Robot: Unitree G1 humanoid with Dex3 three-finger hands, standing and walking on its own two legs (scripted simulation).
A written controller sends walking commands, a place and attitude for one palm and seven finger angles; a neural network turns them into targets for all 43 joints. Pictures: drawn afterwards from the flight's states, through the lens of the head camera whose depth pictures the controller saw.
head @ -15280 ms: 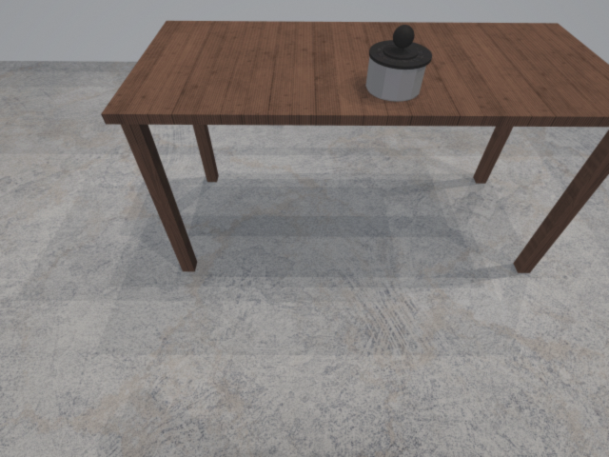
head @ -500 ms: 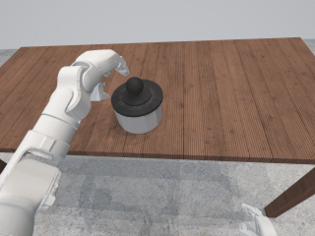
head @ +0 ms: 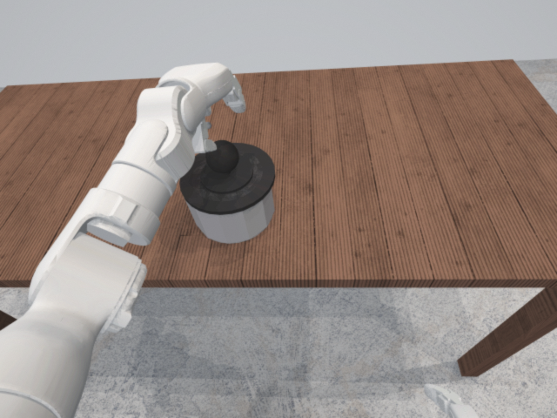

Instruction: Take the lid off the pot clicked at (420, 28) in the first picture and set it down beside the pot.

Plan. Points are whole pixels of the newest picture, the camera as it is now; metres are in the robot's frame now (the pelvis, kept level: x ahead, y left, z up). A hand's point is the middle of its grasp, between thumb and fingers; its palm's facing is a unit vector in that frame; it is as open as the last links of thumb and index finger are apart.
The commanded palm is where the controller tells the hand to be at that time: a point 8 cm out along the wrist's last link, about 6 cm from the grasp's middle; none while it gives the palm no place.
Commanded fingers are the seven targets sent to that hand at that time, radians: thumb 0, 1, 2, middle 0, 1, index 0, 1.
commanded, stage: move the open hand above the knob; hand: left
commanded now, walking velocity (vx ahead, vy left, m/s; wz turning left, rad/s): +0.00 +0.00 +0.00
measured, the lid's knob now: (222, 156) +0.49 +0.09 +0.11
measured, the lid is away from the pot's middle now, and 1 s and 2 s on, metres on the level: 0.00 0.00 0.00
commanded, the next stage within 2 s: lower the open fingers around the knob in 0.62 s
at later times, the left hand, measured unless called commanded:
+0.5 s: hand (205, 126) +0.47 +0.10 +0.19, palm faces -0.24 -0.04 -0.97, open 10.6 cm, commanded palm +0.45 +0.11 +0.25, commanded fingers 0.00 -0.38 1.48 -0.80 -0.08 -0.80 -0.08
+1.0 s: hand (206, 138) +0.46 +0.10 +0.17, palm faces -0.33 -0.06 -0.94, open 10.6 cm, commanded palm +0.45 +0.11 +0.23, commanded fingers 0.00 -0.38 1.48 -0.80 -0.08 -0.80 -0.08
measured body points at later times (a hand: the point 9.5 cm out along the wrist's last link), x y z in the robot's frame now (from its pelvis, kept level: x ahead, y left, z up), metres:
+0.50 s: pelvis +0.00 +0.00 +0.00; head +0.03 -0.03 +0.45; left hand +0.47 +0.10 +0.24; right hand +0.13 -0.25 -0.13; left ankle +0.04 +0.10 -0.74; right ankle -0.03 -0.13 -0.74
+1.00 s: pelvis +0.00 +0.00 +0.00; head +0.03 -0.03 +0.45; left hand +0.47 +0.10 +0.22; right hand +0.13 -0.25 -0.13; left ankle +0.04 +0.10 -0.74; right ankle -0.03 -0.13 -0.74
